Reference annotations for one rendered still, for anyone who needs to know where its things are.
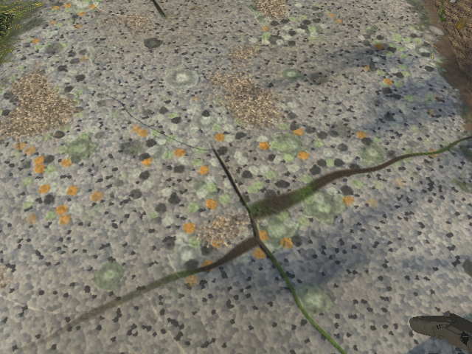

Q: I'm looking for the right robot hand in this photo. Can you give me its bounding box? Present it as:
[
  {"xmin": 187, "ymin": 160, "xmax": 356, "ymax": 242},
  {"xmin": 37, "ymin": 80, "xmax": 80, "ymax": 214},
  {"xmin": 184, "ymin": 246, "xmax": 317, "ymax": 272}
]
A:
[{"xmin": 409, "ymin": 313, "xmax": 472, "ymax": 354}]

